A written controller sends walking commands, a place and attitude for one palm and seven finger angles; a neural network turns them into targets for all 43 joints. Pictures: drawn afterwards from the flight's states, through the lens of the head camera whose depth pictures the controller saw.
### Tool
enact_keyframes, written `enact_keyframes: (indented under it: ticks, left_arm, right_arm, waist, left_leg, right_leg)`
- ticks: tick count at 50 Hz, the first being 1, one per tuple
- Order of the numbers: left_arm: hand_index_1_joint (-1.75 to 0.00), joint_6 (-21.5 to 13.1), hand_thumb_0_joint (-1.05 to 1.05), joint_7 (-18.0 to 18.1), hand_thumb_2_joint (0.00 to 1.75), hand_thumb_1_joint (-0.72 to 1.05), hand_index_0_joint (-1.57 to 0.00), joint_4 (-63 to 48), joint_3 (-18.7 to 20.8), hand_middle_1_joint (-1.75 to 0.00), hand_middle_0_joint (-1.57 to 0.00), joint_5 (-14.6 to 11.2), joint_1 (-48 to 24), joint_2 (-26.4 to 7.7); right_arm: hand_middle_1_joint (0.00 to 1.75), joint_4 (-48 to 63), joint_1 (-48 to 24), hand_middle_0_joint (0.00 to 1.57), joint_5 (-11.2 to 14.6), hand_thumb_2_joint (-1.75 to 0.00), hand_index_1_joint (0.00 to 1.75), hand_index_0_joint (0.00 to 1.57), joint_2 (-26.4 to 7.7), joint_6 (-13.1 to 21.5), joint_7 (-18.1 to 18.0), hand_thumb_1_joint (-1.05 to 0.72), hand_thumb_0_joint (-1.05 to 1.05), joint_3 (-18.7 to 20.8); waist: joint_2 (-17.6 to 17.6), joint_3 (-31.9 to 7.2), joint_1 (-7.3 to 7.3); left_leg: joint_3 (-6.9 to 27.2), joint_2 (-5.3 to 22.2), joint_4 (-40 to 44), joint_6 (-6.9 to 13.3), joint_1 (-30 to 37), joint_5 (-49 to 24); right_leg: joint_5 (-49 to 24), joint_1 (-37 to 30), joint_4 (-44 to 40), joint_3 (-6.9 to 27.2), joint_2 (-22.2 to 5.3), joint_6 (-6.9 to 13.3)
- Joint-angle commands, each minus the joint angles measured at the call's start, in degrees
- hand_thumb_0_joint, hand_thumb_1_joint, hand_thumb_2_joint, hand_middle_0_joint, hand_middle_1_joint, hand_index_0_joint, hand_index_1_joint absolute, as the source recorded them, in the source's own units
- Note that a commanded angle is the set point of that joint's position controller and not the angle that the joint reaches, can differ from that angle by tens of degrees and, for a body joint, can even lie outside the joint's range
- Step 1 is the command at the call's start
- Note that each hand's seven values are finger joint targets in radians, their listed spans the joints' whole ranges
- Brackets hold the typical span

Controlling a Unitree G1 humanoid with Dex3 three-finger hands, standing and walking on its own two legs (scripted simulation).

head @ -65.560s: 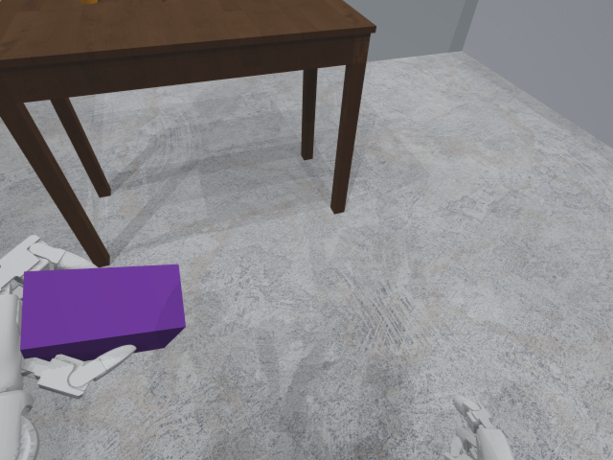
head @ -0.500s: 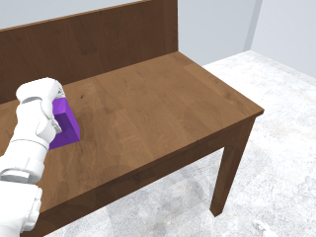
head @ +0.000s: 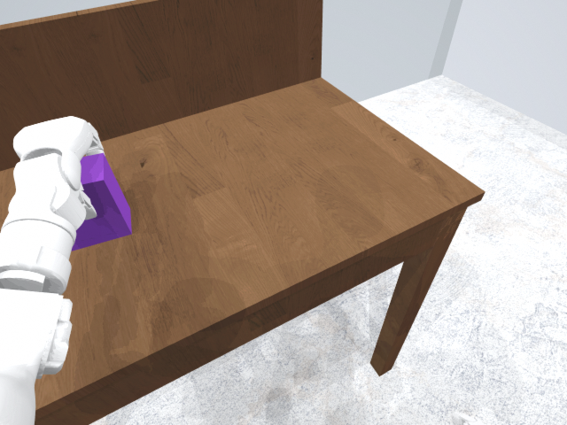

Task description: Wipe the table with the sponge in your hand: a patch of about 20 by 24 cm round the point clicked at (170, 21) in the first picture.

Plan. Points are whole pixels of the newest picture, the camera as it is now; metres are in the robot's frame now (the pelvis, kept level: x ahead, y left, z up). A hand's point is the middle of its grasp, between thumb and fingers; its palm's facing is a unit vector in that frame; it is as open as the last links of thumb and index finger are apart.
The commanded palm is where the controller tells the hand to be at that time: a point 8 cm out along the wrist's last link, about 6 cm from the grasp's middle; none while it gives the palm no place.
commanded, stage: slide back across to the first lane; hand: left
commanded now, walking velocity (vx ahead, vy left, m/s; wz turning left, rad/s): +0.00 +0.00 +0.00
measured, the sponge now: (88, 213) +0.40 +0.32 +0.11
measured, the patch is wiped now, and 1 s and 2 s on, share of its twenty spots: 0.90 0.90 0.90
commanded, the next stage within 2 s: wipe back along the first lane in 0.74 s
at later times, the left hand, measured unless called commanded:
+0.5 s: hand (42, 172) +0.42 +0.36 +0.18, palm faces +0.04 -0.03 -1.00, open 10.2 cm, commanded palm +0.38 +0.36 +0.24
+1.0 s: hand (0, 188) +0.38 +0.40 +0.18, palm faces +0.05 -0.03 -1.00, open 10.1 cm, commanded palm +0.34 +0.38 +0.23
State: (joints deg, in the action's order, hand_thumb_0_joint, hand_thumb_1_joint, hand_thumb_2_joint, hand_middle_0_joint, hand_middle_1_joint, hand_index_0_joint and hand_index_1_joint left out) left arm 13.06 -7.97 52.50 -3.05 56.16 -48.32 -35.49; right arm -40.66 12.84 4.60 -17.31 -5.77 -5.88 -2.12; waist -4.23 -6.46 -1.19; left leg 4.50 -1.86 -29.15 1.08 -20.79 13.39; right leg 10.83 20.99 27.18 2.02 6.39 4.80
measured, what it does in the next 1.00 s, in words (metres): shifts its weight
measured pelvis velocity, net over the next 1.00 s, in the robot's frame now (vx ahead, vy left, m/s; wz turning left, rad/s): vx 0.04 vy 0.06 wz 0.03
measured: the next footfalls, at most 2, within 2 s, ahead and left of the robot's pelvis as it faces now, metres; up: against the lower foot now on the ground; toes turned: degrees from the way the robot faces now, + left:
none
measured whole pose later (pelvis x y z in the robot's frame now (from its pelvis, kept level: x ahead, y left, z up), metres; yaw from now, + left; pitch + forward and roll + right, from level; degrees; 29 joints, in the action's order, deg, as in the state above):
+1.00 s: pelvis +0.04 +0.06 +0.01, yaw +2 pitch +3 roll -1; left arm 21.0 -11.3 17.2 -0.1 53.4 -27.1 -36.6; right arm -35.9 6.8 3.4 -15.9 -5.8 -2.2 -3.5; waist -4.9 -4.2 3.5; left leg 4.8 -5.8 -24.2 4.9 -12.7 13.8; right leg 12.2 11.5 20.7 2.3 2.2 0.7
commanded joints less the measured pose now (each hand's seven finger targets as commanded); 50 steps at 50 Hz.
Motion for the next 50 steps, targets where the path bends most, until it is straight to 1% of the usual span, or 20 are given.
enact_keyframes:
  ticks: [1,4,5,6,7,9,12,14,15,17,21,27,33,37,38,42,45,47,49,50]
  left_arm:
    - [-1.6,1.3,0.0,3.5,1.3,0.1,-1.2,-2.0,0.3,-1.6,-1.2,4.7,-18.4,-16.4]
    - [-1.6,0.9,0.0,3.5,1.3,0.1,-1.2,-2.2,0.6,-1.6,-1.2,5.0,-16.0,-15.3]
    - [-1.6,0.9,0.0,3.6,1.3,0.1,-1.2,-2.8,-0.3,-1.6,-1.2,4.7,-15.6,-13.6]
    - [-1.6,0.7,0.0,3.8,1.3,0.1,-1.2,-3.7,2.2,-1.6,-1.2,4.6,-14.1,-15.9]
    - [-1.6,0.3,0.0,3.7,1.3,0.1,-1.2,-6.0,2.9,-1.6,-1.2,4.2,-14.5,-16.3]
    - [-1.6,0.4,0.0,4.3,1.3,0.1,-1.2,-8.5,3.9,-1.6,-1.2,3.8,-12.0,-16.7]
    - [-1.6,1.4,0.0,4.7,1.3,0.1,-1.2,-12.1,6.0,-1.6,-1.2,2.6,-11.1,-18.2]
    - [-1.6,2.9,0.0,4.7,1.3,0.1,-1.2,-13.1,5.2,-1.6,-1.2,2.6,-10.3,-17.7]
    - [-1.6,3.7,0.0,4.6,1.3,0.1,-1.2,-13.2,5.6,-1.6,-1.2,2.8,-10.2,-18.5]
    - [-1.6,4.3,0.0,4.1,1.3,0.1,-1.2,-18.9,5.9,-1.6,-1.2,2.7,-11.2,-18.8]
    - [-1.6,6.9,0.0,3.0,1.3,0.1,-1.2,-22.6,5.1,-1.6,-1.2,1.3,-8.9,-17.2]
    - [-1.6,7.7,0.0,0.4,1.3,0.1,-1.2,-28.8,5.5,-1.6,-1.2,1.4,-13.6,-19.0]
    - [-1.6,6.9,0.0,-1.7,1.3,0.1,-1.2,-32.2,2.6,-1.6,-1.2,1.9,-9.4,-14.4]
    - [-1.6,6.9,0.0,-1.9,1.3,0.1,-1.2,-35.8,7.5,-1.6,-1.2,1.2,-6.4,-18.9]
    - [-1.6,7.0,0.0,-1.9,1.3,0.1,-1.2,-35.6,5.9,-1.6,-1.2,1.3,-6.7,-17.1]
    - [-1.6,7.0,0.0,-2.1,1.3,0.1,-1.2,-37.6,11.6,-1.6,-1.2,0.6,-2.6,-22.2]
    - [-1.6,7.5,0.0,-2.8,1.3,0.1,-1.2,-41.0,9.6,-1.6,-1.2,-0.8,5.5,-17.5]
    - [-1.6,7.9,0.0,-3.4,1.3,0.1,-1.2,-43.9,6.8,-1.6,-1.2,-1.7,6.0,-13.9]
    - [-1.6,8.5,0.0,-3.3,1.3,0.1,-1.2,-44.0,6.3,-1.6,-1.2,-1.7,6.4,-13.7]
    - [-1.6,8.7,0.0,-3.2,1.3,0.1,-1.2,-45.1,6.4,-1.6,-1.2,-2.4,8.2,-13.1]
  right_arm:
    - [0.3,7.4,-4.6,0.2,0.1,-0.9,0.3,0.2,-7.3,2.2,-0.4,-0.9,0.0,2.4]
    - [0.3,7.7,-4.0,0.2,0.0,-0.9,0.3,0.2,-7.1,1.9,-0.2,-0.9,0.0,2.6]
    - [0.3,8.1,-4.3,0.2,0.0,-0.9,0.3,0.2,-6.8,1.9,-0.1,-0.9,0.0,2.7]
    - [0.3,8.2,-4.3,0.2,-0.1,-0.9,0.3,0.2,-7.0,1.8,0.0,-0.9,0.0,2.8]
    - [0.3,8.8,-5.4,0.2,-0.2,-0.9,0.3,0.2,-6.8,1.7,0.0,-0.9,0.0,2.6]
    - [0.3,9.2,-5.5,0.2,-0.2,-0.9,0.3,0.2,-6.8,1.7,0.3,-0.9,0.0,2.9]
    - [0.3,9.8,-7.8,0.2,0.1,-0.9,0.3,0.2,-6.7,1.6,0.6,-0.9,0.0,2.6]
    - [0.3,9.7,-8.4,0.2,0.1,-0.9,0.3,0.2,-6.8,1.5,0.7,-0.9,0.0,2.4]
    - [0.3,9.6,-8.9,0.2,0.0,-0.9,0.3,0.2,-6.9,1.5,0.8,-0.9,0.0,2.3]
    - [0.3,10.7,-11.0,0.2,0.1,-0.9,0.3,0.2,-6.4,2.0,1.0,-0.9,0.0,2.1]
    - [0.3,11.2,-12.0,0.2,0.2,-0.9,0.3,0.2,-6.1,2.1,1.4,-0.9,0.0,2.1]
    - [0.3,11.7,-13.1,0.2,-0.1,-0.9,0.3,0.2,-5.9,3.1,1.2,-0.9,0.0,1.5]
    - [0.3,12.0,-12.0,0.2,-0.4,-0.9,0.3,0.2,-5.7,3.6,1.6,-0.9,0.0,1.6]
    - [0.3,12.5,-12.7,0.2,-0.8,-0.9,0.3,0.2,-6.0,3.2,2.1,-0.9,0.0,1.5]
    - [0.3,12.2,-12.3,0.2,-0.9,-0.9,0.3,0.2,-5.8,3.1,2.2,-0.9,0.0,1.5]
    - [0.3,12.4,-13.5,0.2,-1.3,-0.9,0.3,0.2,-6.3,2.5,2.6,-0.9,0.0,1.4]
    - [0.3,13.4,-13.7,0.2,-1.2,-0.9,0.3,0.2,-5.6,2.5,3.4,-0.9,0.0,1.6]
    - [0.3,14.3,-15.2,0.2,-1.0,-0.9,0.3,0.2,-5.3,2.7,3.5,-0.9,0.0,1.3]
    - [0.3,13.5,-14.6,0.2,-0.8,-0.9,0.3,0.2,-5.6,2.6,3.5,-0.9,0.0,1.5]
    - [0.3,13.9,-15.0,0.2,-0.9,-0.9,0.3,0.2,-5.5,2.6,3.6,-0.9,0.0,1.5]
  waist:
    - [7.4,-7.0,0.08]
    - [6.3,-8.9,0.68]
    - [6.5,-8.8,0.73]
    - [7.5,-9.7,1.54]
    - [5.6,-11.1,2.17]
    - [6.2,-11.8,2.76]
    - [7.4,-10.3,3.58]
    - [7.0,-9.2,3.42]
    - [6.3,-8.5,3.54]
    - [3.1,-10.6,4.36]
    - [4.3,-10.9,4.2]
    - [0.1,-12.2,3.92]
    - [-0.5,-13.0,3.39]
    - [-1.2,-14.5,4.85]
    - [-0.4,-14.0,4.39]
    - [0.8,-15.8,5.98]
    - [0.5,-16.1,6.26]
    - [-0.4,-13.6,5.52]
    - [0.6,-11.9,5.05]
    - [0.8,-12.1,5.59]
  left_leg:
    - [-2.7,-0.7,3.9,2.3,-3.6,2.0]
    - [-2.9,-0.6,4.2,2.3,-2.0,-0.1]
    - [-2.9,-0.6,4.3,2.4,-1.6,-0.4]
    - [-2.7,-0.6,4.4,2.4,-1.1,-1.4]
    - [-2.3,-0.6,4.9,2.4,-0.3,-3.3]
    - [-2.6,-0.6,4.8,2.6,1.1,-4.7]
    - [-1.9,-0.6,5.9,2.6,1.7,-6.1]
    - [-2.4,-0.5,6.2,2.6,2.6,-5.9]
    - [-2.3,-0.5,6.5,2.5,2.7,-6.4]
    - [-1.7,-0.5,7.1,2.4,4.7,-8.8]
    - [-1.6,-0.4,6.9,2.3,6.8,-10.2]
    - [-0.2,0.0,7.0,2.0,10.7,-15.7]
    - [1.0,0.7,5.7,1.4,15.1,-23.0]
    - [1.2,0.8,5.2,0.7,15.5,-29.2]
    - [1.0,0.7,4.9,0.5,15.6,-30.3]
    - [0.8,0.7,4.9,0.4,14.7,-32.5]
    - [1.1,1.1,4.0,0.0,16.2,-37.6]
    - [1.7,1.5,4.6,0.0,16.4,-35.2]
    - [1.9,1.6,5.2,-0.1,15.9,-30.7]
    - [1.9,1.5,5.3,-0.1,16.0,-29.9]
  right_leg:
    - [3.9,-8.5,-8.0,5.5,-6.6,-2.2]
    - [0.7,-9.6,-7.4,4.3,-6.3,-2.0]
    - [0.1,-9.7,-7.4,4.2,-6.4,-1.9]
    - [-1.5,-10.9,-7.1,4.0,-6.3,-1.8]
    - [-3.7,-11.8,-6.5,3.6,-6.2,-1.3]
    - [-5.4,-13.3,-6.3,2.9,-6.1,-1.5]
    - [-5.9,-13.5,-6.4,2.3,-5.8,-1.1]
    - [-4.9,-13.4,-6.8,1.8,-5.8,-1.4]
    - [-4.8,-13.2,-6.8,1.7,-5.6,-1.2]
    - [-5.6,-13.9,-6.3,1.3,-5.5,-0.6]
    - [-7.1,-14.9,-6.3,0.5,-5.5,-0.8]
    - [-9.8,-14.3,-6.1,-0.5,-5.2,0.3]
    - [-13.0,-12.7,-5.9,-1.9,-4.7,0.7]
    - [-17.0,-15.2,-5.5,-1.6,-4.8,1.0]
    - [-17.8,-15.1,-5.3,-2.1,-4.9,0.7]
    - [-20.8,-18.5,-5.0,-1.3,-5.1,0.8]
    - [-22.2,-18.2,-4.7,-2.1,-5.2,0.1]
    - [-18.2,-15.4,-5.4,-2.2,-4.8,0.2]
    - [-15.0,-13.8,-5.8,-2.7,-4.7,0.1]
    - [-14.6,-14.3,-5.8,-2.8,-4.7,0.2]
